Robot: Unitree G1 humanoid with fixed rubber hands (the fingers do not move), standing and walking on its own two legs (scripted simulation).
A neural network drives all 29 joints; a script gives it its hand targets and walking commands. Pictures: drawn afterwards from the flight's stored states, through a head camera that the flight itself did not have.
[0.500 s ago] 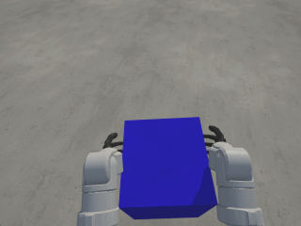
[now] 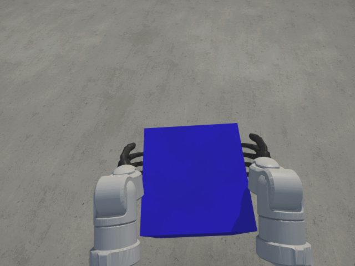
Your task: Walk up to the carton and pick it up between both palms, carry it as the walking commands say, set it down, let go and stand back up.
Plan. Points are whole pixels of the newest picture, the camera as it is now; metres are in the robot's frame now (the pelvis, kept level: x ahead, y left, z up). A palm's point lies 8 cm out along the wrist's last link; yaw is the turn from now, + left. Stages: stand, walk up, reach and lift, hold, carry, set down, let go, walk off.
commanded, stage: carry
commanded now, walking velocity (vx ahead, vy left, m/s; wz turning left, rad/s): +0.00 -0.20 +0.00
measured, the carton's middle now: (193, 187) +0.31 +0.01 -0.03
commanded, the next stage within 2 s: none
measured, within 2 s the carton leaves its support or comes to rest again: neither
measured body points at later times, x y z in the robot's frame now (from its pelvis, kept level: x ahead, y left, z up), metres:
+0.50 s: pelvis -0.07 -0.05 +0.00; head -0.01 -0.05 +0.45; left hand +0.24 +0.11 +0.06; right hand +0.26 -0.17 +0.06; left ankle -0.05 +0.11 -0.73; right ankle -0.03 -0.13 -0.71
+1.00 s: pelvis -0.14 -0.09 +0.00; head -0.10 -0.09 +0.45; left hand +0.16 +0.06 +0.06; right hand +0.18 -0.22 +0.07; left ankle -0.13 +0.05 -0.73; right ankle -0.08 -0.16 -0.71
